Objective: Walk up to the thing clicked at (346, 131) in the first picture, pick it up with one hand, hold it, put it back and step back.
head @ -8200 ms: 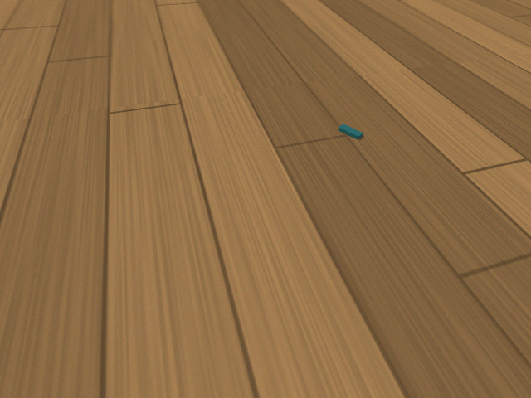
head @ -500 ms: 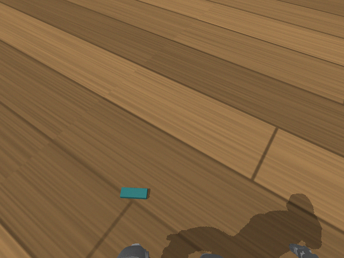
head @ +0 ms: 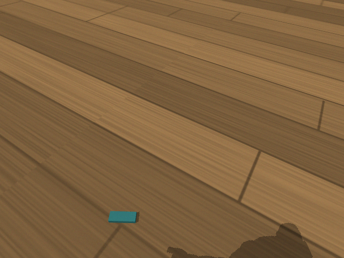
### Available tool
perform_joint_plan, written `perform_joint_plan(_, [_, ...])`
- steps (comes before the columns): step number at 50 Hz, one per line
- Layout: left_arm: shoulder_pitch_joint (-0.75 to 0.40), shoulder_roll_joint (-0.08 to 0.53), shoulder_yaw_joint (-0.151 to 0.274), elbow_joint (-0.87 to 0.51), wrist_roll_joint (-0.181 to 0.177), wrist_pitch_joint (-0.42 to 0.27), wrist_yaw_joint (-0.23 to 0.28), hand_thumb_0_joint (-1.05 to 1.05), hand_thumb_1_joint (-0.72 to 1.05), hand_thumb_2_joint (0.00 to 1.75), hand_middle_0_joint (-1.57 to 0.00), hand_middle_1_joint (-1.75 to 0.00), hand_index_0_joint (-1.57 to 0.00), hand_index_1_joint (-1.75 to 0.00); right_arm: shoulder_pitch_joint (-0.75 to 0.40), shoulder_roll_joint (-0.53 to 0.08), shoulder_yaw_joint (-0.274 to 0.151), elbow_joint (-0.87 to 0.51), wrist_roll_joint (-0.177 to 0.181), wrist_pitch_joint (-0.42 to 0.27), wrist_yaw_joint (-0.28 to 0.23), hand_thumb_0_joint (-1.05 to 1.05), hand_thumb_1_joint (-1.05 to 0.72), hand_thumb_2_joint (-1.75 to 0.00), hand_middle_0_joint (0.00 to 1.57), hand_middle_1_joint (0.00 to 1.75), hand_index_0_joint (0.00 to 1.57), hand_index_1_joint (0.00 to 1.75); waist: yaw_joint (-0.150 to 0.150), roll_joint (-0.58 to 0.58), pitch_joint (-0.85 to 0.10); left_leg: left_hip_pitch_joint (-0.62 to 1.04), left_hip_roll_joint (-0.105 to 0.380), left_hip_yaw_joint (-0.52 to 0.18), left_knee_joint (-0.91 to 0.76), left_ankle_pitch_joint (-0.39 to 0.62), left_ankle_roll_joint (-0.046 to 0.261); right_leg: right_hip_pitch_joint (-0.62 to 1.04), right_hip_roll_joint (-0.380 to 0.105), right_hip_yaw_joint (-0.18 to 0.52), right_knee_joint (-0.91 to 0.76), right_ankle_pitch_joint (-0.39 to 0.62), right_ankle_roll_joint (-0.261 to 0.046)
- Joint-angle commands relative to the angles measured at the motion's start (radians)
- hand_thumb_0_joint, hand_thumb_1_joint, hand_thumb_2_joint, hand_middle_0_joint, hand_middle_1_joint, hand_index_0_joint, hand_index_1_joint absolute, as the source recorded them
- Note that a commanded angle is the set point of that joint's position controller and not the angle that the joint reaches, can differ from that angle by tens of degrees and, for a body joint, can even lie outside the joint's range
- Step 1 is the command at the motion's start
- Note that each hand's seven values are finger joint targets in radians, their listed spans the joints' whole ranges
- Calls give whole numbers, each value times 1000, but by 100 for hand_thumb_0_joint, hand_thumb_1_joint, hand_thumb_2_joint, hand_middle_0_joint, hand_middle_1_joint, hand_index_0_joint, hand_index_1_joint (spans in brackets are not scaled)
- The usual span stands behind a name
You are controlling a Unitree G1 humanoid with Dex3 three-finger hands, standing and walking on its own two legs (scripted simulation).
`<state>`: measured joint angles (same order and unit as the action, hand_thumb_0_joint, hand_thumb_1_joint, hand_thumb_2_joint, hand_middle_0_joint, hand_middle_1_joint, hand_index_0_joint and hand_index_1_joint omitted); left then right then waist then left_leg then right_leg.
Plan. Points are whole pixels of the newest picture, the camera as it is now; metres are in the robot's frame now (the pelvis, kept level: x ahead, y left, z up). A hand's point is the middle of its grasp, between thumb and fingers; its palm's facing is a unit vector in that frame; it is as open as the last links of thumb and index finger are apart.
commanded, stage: walk up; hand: left
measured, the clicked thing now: (122, 217) +0.51 +0.25 -0.75
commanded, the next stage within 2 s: stand in 0.14 s
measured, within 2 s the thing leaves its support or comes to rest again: neither
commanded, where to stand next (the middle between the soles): +0.12 +0.01 m, yaw +1 degrees
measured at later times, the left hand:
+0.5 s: hand out of the picture +0.10 +0.27 -0.14, palm faces +0.00 -0.94 -0.33, open 7.3 cm
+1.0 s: hand out of the picture +0.06 +0.27 -0.14, palm faces +0.00 -0.94 -0.34, open 7.3 cm
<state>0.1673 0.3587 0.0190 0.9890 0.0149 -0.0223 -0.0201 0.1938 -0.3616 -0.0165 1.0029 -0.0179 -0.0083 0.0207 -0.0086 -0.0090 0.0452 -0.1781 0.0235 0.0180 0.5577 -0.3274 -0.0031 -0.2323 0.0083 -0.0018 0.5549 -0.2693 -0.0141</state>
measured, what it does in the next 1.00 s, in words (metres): stands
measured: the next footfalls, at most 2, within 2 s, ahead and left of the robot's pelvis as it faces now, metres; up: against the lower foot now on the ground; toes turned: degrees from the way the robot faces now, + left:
none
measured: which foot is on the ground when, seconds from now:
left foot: down 0.00-1.00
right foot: down 0.00-1.00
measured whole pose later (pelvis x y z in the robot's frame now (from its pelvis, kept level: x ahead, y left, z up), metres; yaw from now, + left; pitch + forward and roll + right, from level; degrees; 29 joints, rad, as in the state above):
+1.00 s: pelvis +0.00 +0.01 +0.02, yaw +1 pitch -2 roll +0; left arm 0.12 0.35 -0.01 1.16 0.01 -0.01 -0.01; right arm 0.11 -0.35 -0.01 1.17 -0.01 -0.01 0.02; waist 0.00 0.01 0.04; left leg -0.08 -0.01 0.01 0.30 -0.18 0.00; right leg -0.14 -0.02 -0.01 0.31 -0.14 0.01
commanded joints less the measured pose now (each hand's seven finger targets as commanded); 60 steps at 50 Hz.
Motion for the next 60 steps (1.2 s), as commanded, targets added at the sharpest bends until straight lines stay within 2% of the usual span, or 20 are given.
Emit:
perform_joint_plan(1, [-94, 242, 51, -59, 0, -33, 17, 0, 90, 90, -20, -30, -20, -30, -47, -205, -44, -52, 4, -26, -10, 0, -90, -90, 20, 30, 20, 30, -7, -8, 11, -41, 40, -87, -133, -45, 55, -41, -155, 231, -259, -212, -74])
perform_joint_plan(3, [-103, 226, 45, -39, -4, -38, 17, 0, 90, 90, -20, -30, -20, -30, -46, -199, -37, -41, 6, -34, -9, 0, -90, -90, 20, 30, 20, 30, -1, -26, -16, -15, 57, -103, -168, 44, 56, -6, -131, 182, -221, -34, -49])
perform_joint_plan(6, [-104, 220, 41, -11, -9, -42, 20, 0, 90, 90, -20, -30, -20, -30, -63, -206, -34, -30, 11, -38, -14, 0, -90, -90, 20, 30, 20, 30, 7, -37, -65, 8, 75, -99, -173, 203, 51, 87, -119, 137, -187, 185, -36])
perform_joint_plan(7, [-121, 196, 27, 2, -16, -37, 20, 0, 90, 90, -20, -30, -20, -30, -91, -202, -31, -19, 15, -43, -20, 0, -90, -90, 20, 30, 20, 30, -8, -40, -71, 50, 107, -129, -202, 345, 45, 89, -130, 122, -172, 341, -23])
perform_joint_plan(9, [-102, 191, 26, 17, -23, -35, 23, 0, 90, 90, -20, -30, -20, -30, -90, -226, -34, -3, 17, -45, -27, 0, -90, -90, 20, 30, 20, 30, 3, -19, -113, 85, 115, -122, -191, 477, 43, 149, -130, 104, -165, 458, -12])
perform_joint_plan(15, [-119, 197, 22, 59, -18, -22, 28, 0, 90, 90, -20, -30, -20, -30, -117, -215, -26, 37, 18, -35, -32, 0, -90, -90, 20, 30, 20, 30, 2, 15, -130, 115, 113, -105, -240, 455, 28, 179, -131, 90, -206, 402, -4])
perform_joint_plan(20, [-137, 204, 19, 84, -12, -18, 29, 0, 90, 90, -20, -30, -20, -30, -155, -205, -23, 57, 13, -29, -31, 0, -90, -90, 20, 30, 20, 30, 8, 19, -71, 71, 106, -109, -291, 299, 24, 158, -131, 93, -251, 268, 5])
perform_joint_plan(23, [-135, 206, 18, 94, -9, -20, 28, 0, 90, 90, -20, -30, -20, -30, -158, -204, -25, 67, 13, -31, -28, 0, -90, -90, 20, 30, 20, 30, 8, 13, -75, 79, 111, -113, -302, 303, 26, 157, -137, 93, -263, 263, 4])
perform_joint_plan(25, [-135, 203, 17, 95, -10, -20, 27, 0, 90, 90, -20, -30, -20, -30, -167, -201, -24, 71, 12, -33, -27, 0, -90, -90, 20, 30, 20, 30, 11, 33, -61, 72, 110, -114, -313, 267, 23, 148, -136, 94, -271, 229, 5])
perform_joint_plan(27, [-139, 201, 15, 100, -8, -20, 27, 0, 90, 90, -20, -30, -20, -30, -176, -198, -26, 76, 11, -31, -24, 0, -90, -90, 20, 30, 20, 30, 10, 22, -23, 47, 102, -117, -330, 176, 22, 117, -132, 95, -291, 157, 10])
perform_joint_plan(29, [-139, 211, 18, 101, -7, -19, 25, 0, 90, 90, -20, -30, -20, -30, -166, -199, -26, 81, 8, -30, -23, 0, -90, -90, 20, 30, 20, 30, 8, 28, -28, 30, 104, -122, -348, 132, 23, 129, -132, 98, -288, 146, 4])
perform_joint_plan(30, [-137, 204, 17, 101, -6, -20, 25, 0, 90, 90, -20, -30, -20, -30, -171, -200, -27, 81, 9, -32, -22, 0, -90, -90, 20, 30, 20, 30, 9, 38, -34, 34, 104, -125, -348, 137, 23, 130, -134, 96, -286, 150, 4])
perform_joint_plan(32, [-142, 205, 17, 96, -5, -24, 26, 0, 90, 90, -20, -30, -20, -30, -175, -201, -30, 79, 9, -35, -22, 0, -90, -90, 20, 30, 20, 30, 10, 14, -84, 69, 111, -121, -323, 251, 25, 157, -144, 97, -277, 218, 1])
perform_joint_plan(35, [-135, 202, 16, 99, -8, -24, 27, 0, 90, 90, -20, -30, -20, -30, -169, -200, -29, 85, 10, -35, -23, 0, -90, -90, 20, 30, 20, 30, 9, 12, -99, 86, 109, -116, -315, 290, 24, 162, -145, 96, -274, 250, 1])
perform_joint_plan(37, [-132, 201, 14, 103, -9, -22, 27, 0, 90, 90, -20, -30, -20, -30, -172, -201, -29, 88, 11, -35, -23, 0, -90, -90, 20, 30, 20, 30, 9, 16, -96, 88, 108, -116, -316, 288, 23, 160, -145, 92, -276, 248, 0])
perform_joint_plan(41, [-124, 202, 10, 106, -8, -18, 28, 0, 90, 90, -20, -30, -20, -30, -161, -201, -29, 96, 11, -27, -21, 0, -90, -90, 20, 30, 20, 30, 5, 3, -57, 55, 98, -118, -329, 171, 22, 127, -137, 91, -300, 135, 2])
perform_joint_plan(44, [-121, 210, 13, 108, -7, -19, 29, 0, 90, 90, -20, -30, -20, -30, -153, -199, -27, 100, 10, -27, -21, 0, -90, -90, 20, 30, 20, 30, 5, -1, -65, 54, 101, -121, -323, 199, 25, 142, -145, 97, -293, 172, -1])
perform_joint_plan(53, [-103, 204, 13, 108, -9, -14, 27, 0, 90, 90, -20, -30, -20, -30, -136, -203, -22, 102, 9, -25, -21, 0, -90, -90, 20, 30, 20, 30, 7, 16, -39, 22, 94, -125, -330, 139, 22, 121, -139, 97, -297, 120, -4])
perform_joint_plan(56, [-103, 206, 13, 103, -6, -18, 28, 0, 90, 90, -20, -30, -20, -30, -134, -204, -22, 95, 10, -26, -22, 0, -90, -90, 20, 30, 20, 30, 5, -1, -78, 56, 104, -122, -304, 240, 27, 148, -149, 99, -284, 217, -7])
perform_joint_plan(60, [-98, 207, 14, 104, -9, -16, 28, 0, 90, 90, -20, -30, -20, -30, -129, -200, -19, 96, 10, -27, -24, 0, -90, -90, 20, 30, 20, 30, 7, 9, -74, 64, 104, -120, -304, 258, 23, 149, -147, 95, -280, 237, -8])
